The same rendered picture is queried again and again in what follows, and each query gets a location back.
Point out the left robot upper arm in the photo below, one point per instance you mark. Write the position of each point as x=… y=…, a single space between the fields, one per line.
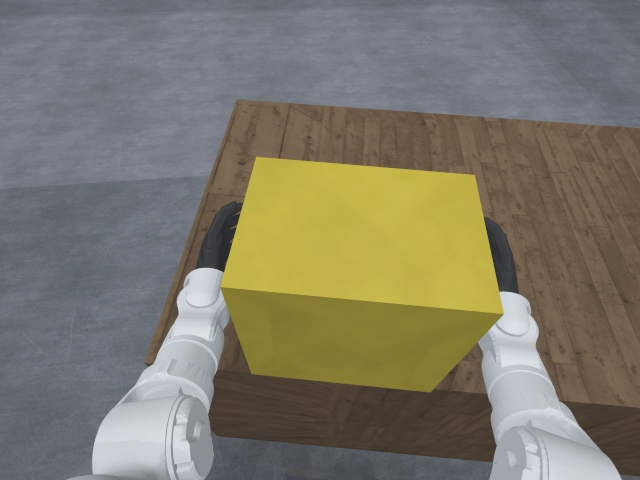
x=167 y=438

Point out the robot right hand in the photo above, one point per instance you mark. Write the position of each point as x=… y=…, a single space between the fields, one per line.
x=502 y=258

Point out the pedestal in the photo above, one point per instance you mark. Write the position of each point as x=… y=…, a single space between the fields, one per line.
x=566 y=195

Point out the right robot upper arm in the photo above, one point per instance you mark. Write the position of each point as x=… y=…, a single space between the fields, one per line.
x=529 y=453

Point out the carton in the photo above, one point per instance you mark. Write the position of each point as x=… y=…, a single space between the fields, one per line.
x=359 y=275

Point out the right robot forearm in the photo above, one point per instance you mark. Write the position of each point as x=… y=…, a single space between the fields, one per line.
x=517 y=383

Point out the left robot forearm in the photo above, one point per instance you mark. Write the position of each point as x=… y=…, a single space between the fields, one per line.
x=189 y=356

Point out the robot left hand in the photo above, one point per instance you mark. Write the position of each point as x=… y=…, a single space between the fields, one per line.
x=215 y=247

